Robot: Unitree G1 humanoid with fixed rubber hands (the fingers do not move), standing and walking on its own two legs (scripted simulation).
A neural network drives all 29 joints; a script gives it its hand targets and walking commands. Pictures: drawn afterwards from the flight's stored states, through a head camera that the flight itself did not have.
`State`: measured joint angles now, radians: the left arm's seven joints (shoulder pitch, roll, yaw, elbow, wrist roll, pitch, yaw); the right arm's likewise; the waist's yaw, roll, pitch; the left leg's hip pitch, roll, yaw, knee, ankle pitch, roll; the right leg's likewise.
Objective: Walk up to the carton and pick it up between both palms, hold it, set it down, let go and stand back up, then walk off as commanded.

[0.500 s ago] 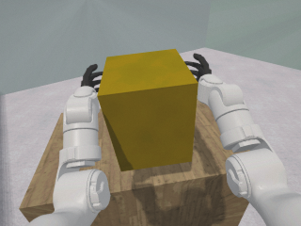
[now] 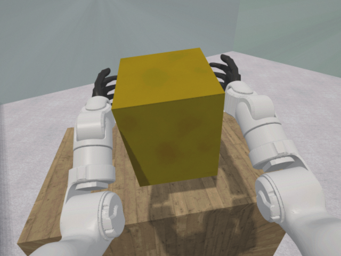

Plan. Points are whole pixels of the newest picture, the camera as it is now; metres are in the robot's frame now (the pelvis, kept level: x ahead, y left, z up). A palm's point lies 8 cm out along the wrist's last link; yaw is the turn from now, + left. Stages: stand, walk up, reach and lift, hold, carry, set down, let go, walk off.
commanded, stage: set down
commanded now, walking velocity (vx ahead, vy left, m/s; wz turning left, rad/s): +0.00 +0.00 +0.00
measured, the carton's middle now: (169, 117) +0.39 +0.00 +0.21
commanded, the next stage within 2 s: none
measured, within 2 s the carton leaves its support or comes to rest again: neither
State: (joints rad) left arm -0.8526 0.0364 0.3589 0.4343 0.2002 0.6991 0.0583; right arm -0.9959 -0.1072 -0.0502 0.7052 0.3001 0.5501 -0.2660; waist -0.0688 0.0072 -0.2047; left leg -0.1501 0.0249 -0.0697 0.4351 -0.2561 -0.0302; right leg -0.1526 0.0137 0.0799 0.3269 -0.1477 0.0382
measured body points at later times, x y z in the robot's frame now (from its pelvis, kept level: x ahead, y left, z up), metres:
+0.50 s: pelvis -0.01 +0.00 +0.00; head -0.07 +0.01 +0.44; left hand +0.39 +0.17 +0.24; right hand +0.40 -0.13 +0.25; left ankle -0.01 +0.13 -0.74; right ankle +0.02 -0.15 -0.74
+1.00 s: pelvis +0.00 +0.00 +0.00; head -0.03 +0.02 +0.45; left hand +0.41 +0.18 +0.22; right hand +0.43 -0.11 +0.21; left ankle -0.01 +0.13 -0.74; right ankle +0.02 -0.15 -0.74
